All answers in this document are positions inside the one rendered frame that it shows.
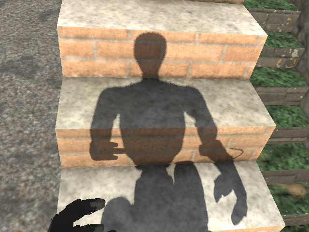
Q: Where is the robot left hand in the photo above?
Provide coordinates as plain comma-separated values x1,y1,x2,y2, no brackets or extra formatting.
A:
47,198,117,232

